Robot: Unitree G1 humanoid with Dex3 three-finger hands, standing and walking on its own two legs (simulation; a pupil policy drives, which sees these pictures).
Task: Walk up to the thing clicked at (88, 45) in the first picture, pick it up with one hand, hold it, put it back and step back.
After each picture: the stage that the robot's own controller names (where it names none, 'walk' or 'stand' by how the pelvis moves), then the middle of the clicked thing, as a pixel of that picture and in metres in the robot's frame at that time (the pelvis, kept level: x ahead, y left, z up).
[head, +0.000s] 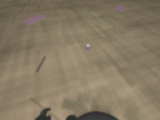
stand; (87, 47) +1.57 +0.10 -0.72
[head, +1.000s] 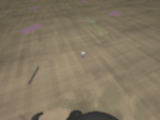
walk; (83, 54) +1.41 +0.27 -0.71
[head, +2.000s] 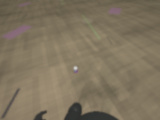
walk; (75, 69) +0.87 +0.32 -0.72
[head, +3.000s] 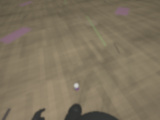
walk; (76, 86) +0.53 +0.24 -0.71
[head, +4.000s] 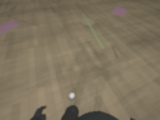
stand; (72, 96) +0.35 +0.19 -0.70
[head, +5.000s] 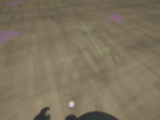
stand; (71, 105) +0.30 +0.19 -0.72
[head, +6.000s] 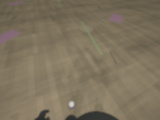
stand; (71, 105) +0.31 +0.19 -0.73
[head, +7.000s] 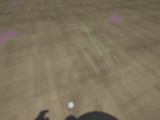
stand; (71, 106) +0.30 +0.20 -0.73
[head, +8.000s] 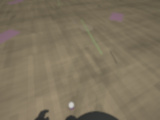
stand; (71, 105) +0.29 +0.20 -0.73
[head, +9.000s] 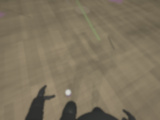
go down; (68, 93) +0.32 +0.21 -0.67
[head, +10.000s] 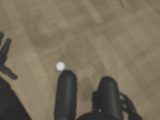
go down; (61, 67) +0.36 +0.25 -0.30
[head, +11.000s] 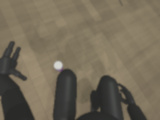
close in; (58, 66) +0.36 +0.26 -0.28
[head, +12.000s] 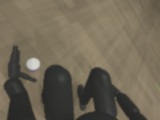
close in; (33, 65) +0.34 +0.28 -0.21
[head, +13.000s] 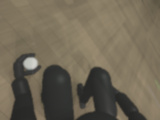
close; (31, 65) +0.33 +0.29 -0.21
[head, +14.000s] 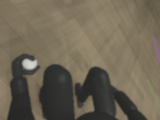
lift; (29, 64) +0.33 +0.29 -0.22
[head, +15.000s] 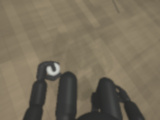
lift; (54, 71) +0.30 +0.26 -0.07
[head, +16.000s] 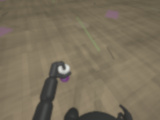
lift; (64, 73) +0.33 +0.18 +0.04
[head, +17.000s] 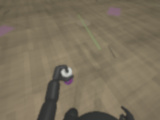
hold; (67, 76) +0.32 +0.17 +0.00
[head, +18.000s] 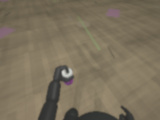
hold; (67, 77) +0.32 +0.17 +0.00
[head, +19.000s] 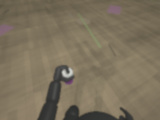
crouch; (68, 76) +0.33 +0.16 +0.00
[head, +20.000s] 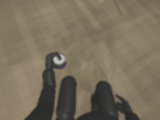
crouch; (60, 62) +0.39 +0.22 -0.10
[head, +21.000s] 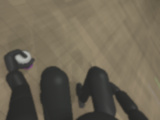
lower; (25, 60) +0.36 +0.31 -0.21
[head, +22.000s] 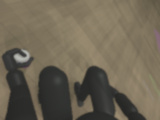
lower; (23, 59) +0.37 +0.31 -0.21
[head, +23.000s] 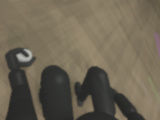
lower; (25, 58) +0.37 +0.31 -0.22
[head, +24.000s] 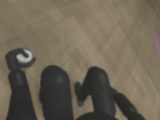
lower; (25, 59) +0.36 +0.31 -0.22
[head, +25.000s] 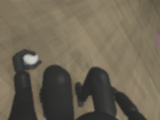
open; (30, 60) +0.35 +0.29 -0.22
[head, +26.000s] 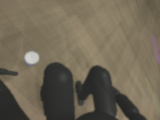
rise; (31, 59) +0.35 +0.28 -0.21
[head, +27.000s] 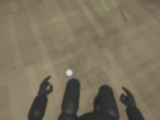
walk; (69, 73) +0.38 +0.22 -0.45
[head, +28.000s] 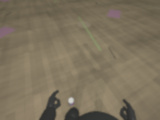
stand; (71, 101) +0.33 +0.19 -0.66
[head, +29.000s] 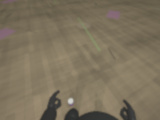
stand; (71, 102) +0.33 +0.20 -0.67
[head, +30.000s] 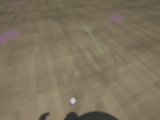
stand; (73, 101) +0.35 +0.18 -0.71
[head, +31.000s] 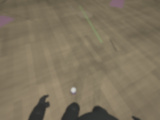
walk; (73, 91) +0.38 +0.16 -0.70
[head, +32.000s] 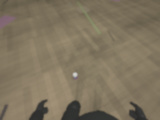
walk; (75, 76) +0.59 +0.23 -0.69
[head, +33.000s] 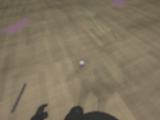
walk; (82, 64) +0.92 +0.20 -0.70
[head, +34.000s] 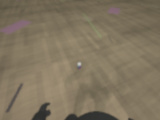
stand; (79, 65) +0.96 +0.21 -0.72
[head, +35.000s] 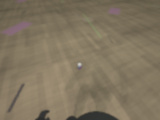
stand; (79, 66) +0.97 +0.20 -0.73
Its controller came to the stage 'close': yes
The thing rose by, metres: 0.70
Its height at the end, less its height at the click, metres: +0.00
